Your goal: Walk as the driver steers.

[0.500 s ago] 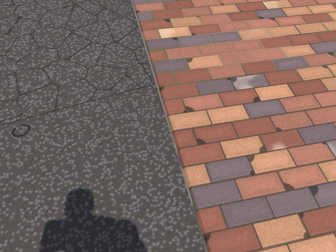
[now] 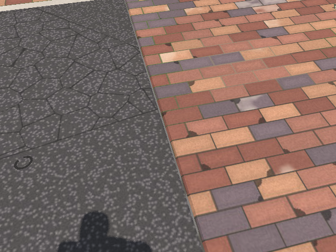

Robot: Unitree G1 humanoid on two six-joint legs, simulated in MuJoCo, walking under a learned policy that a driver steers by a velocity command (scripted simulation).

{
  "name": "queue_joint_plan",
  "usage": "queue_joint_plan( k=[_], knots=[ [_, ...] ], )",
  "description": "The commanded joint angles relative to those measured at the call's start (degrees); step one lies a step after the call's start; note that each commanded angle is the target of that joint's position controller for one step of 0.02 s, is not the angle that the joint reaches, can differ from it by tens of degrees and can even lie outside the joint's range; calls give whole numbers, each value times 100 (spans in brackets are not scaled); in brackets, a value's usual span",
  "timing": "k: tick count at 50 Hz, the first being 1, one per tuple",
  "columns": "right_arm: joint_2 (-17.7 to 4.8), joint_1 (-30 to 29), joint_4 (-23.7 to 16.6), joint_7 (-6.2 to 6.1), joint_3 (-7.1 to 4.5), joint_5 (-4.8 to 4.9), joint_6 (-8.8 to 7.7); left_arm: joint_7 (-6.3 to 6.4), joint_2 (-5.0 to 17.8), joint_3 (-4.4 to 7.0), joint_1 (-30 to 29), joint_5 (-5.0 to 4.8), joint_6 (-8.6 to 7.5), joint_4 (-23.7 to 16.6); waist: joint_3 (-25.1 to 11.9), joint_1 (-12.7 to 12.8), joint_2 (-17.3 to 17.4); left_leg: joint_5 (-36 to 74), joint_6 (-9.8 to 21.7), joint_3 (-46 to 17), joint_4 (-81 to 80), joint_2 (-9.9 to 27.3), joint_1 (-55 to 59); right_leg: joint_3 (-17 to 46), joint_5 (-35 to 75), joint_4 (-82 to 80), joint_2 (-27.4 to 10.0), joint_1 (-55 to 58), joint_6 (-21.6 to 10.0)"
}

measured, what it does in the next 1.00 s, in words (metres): walks ahead: right foot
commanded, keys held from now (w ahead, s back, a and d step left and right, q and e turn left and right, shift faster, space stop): no key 0.36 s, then w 0.50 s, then w+q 0.14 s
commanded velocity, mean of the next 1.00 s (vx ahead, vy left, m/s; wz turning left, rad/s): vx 0.21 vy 0.00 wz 0.02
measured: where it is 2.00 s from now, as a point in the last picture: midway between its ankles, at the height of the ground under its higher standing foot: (157, 207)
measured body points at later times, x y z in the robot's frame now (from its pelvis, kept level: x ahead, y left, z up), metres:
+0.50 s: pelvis +0.00 +0.00 +0.00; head -0.01 -0.01 +0.45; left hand +0.07 +0.26 -0.14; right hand +0.00 -0.26 -0.15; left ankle -0.06 +0.10 -0.73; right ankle +0.01 -0.12 -0.72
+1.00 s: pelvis +0.18 -0.05 +0.01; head +0.19 -0.06 +0.46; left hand +0.08 +0.18 -0.13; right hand +0.35 -0.29 -0.11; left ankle +0.36 +0.12 -0.67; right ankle +0.06 -0.14 -0.73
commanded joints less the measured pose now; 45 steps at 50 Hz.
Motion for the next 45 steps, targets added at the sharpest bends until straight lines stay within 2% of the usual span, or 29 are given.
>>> queue_joint_plan(
  k=[1,6,18,19,20,21,22,23,24,25,26,28,29,30,31,32,33,34,35,36,37,38,39,41,43,45],
  knots=[
    [-564,239,-70,-35,-125,4,9,19,650,145,-94,1,-68,-131,-394,-29,-38,1792,-48,-255,-379,341,-437,330,2331,-141,-357,844,-280],
    [-530,255,76,-59,-122,4,25,47,628,130,-110,-7,-41,194,-250,-18,-8,1553,-50,-246,-453,343,-493,268,1972,-224,-294,812,-239],
    [-404,494,372,-102,-68,3,-73,125,565,82,-106,-16,19,859,69,45,-15,872,-55,-242,-698,338,-813,190,1239,-449,-187,821,-145],
    [-364,615,438,-111,-62,4,-71,129,503,65,-36,-11,30,941,-21,43,31,283,-18,-238,-798,316,-801,91,682,-429,-93,850,-136],
    [-426,679,466,-129,-88,39,-62,138,492,63,-55,-28,44,974,92,28,135,-564,83,-329,-929,336,-915,-62,-105,-280,66,713,-123],
    [-617,690,431,-154,-151,83,-55,148,513,73,-96,-57,39,975,259,-15,360,-1487,280,-604,-1108,473,-1005,-285,-925,57,272,384,-113],
    [-802,792,391,-175,-211,115,-70,145,524,74,-238,-79,-3,917,477,-117,637,-2329,548,-1153,-1434,836,-978,-453,-1319,503,376,-151,-105],
    [-981,855,349,-190,-272,149,-119,122,537,69,-464,-122,-86,802,760,-204,892,-2767,866,-1884,-1833,1409,-888,-546,-1209,1034,297,-726,-123],
    [-1066,883,337,-199,-321,158,-188,85,491,47,-642,-160,-181,705,1021,-254,987,-2683,1152,-2455,-2050,1877,-866,-374,-1046,1473,14,-1138,-190],
    [-980,923,328,-202,-318,131,-269,46,515,59,-708,-206,-264,665,1150,-264,930,-2222,1302,-2673,-2083,2087,-565,-224,-1244,1838,-179,-1655,-245],
    [-868,972,325,-189,-306,122,-339,5,530,66,-719,-237,-336,644,1179,-256,849,-1697,1334,-2650,-2003,2147,-155,-125,-1440,1977,-336,-2099,-296],
    [-759,971,283,-151,-298,185,-384,-78,510,61,-720,-264,-457,645,1013,-209,649,-848,1127,-2099,-1784,1913,232,-184,-1406,1268,-443,-1994,-363],
    [-773,925,263,-129,-303,202,-364,-118,445,54,-568,-253,-491,710,834,-110,627,-486,1013,-1706,-1662,1692,-1,-376,-1152,784,-327,-1313,-354],
    [-837,770,222,-106,-317,214,-329,-153,398,73,-157,-248,-503,891,637,129,611,-147,890,-1299,-1450,1444,-510,-635,-511,274,-124,-292,-318],
    [-851,725,191,-90,-324,201,-283,-160,457,144,530,-227,-482,1184,333,410,590,407,805,-1033,-1048,1219,-1049,-856,-1,91,201,858,-261],
    [-866,606,109,-94,-315,195,-294,-145,612,238,1167,-208,-447,1391,44,722,434,1312,650,-738,-386,987,-1446,-793,84,-52,302,1708,-275],
    [-590,357,-51,-77,-235,163,-336,-96,1028,362,1908,-169,-439,1522,-255,1036,-580,1380,237,-98,1513,449,-2132,690,-383,-758,-640,2460,-615],
    [-113,550,-256,-87,-140,173,-443,-149,1521,396,2490,-73,-475,1616,-735,938,-1990,-989,-61,7,3325,-239,-3368,3542,-911,-1826,-2068,3153,-1534],
    [-387,425,-310,-74,-214,304,-526,-183,1112,238,2090,-31,-569,1593,-386,740,-1197,-1133,25,-606,4285,53,-3824,4060,-1802,-2004,-2324,2653,-1763],
    [-451,305,-355,-31,-234,389,-582,-203,860,139,1526,-72,-623,1410,187,541,-870,-627,166,-602,4632,348,-4217,3406,-1894,-1982,-2178,2223,-1621],
    [-459,301,-312,-17,-247,356,-609,-227,685,53,1159,-69,-643,1284,365,405,-566,-44,238,-502,4578,587,-4171,2698,-1599,-2023,-1894,1868,-1401],
    [-501,319,-288,-27,-296,283,-611,-243,619,-2,933,-49,-647,1198,430,269,-429,447,242,-451,4266,756,-3997,2125,-959,-2066,-1676,1564,-1215],
    [-545,366,-281,-10,-339,239,-578,-239,512,-56,935,-21,-632,1199,398,177,-474,764,200,-403,4013,857,-3666,1632,-394,-2120,-1455,1313,-1062],
    [-419,329,-284,31,-356,208,-501,-189,523,-98,1249,8,-593,1290,359,169,-521,1065,62,-199,3658,874,-3529,1090,470,-2182,-1267,1216,-1031],
    [-331,-118,-469,32,-343,175,-439,-104,675,-107,1515,40,-568,1343,435,244,-421,1335,-92,-69,3200,864,-3779,831,1284,-2242,-1274,1242,-1112],
    [-225,-552,-651,61,-297,171,-404,-20,749,-110,1587,82,-544,1321,480,309,-386,1759,-158,-46,2511,849,-3890,460,1624,-2304,-1254,1256,-1059]
  ],
)
Next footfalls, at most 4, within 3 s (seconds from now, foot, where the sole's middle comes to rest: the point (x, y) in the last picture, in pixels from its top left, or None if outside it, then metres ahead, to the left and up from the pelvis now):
0.66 right None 0.10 -0.14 -0.77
1.18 left None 0.46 0.10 -0.77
1.60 right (184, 182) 0.79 -0.05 -0.72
1.96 left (121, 210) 0.69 0.22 -0.77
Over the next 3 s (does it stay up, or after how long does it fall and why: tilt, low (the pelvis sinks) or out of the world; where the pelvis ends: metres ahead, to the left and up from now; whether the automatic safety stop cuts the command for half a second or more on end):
stays up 0.86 0.31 0.02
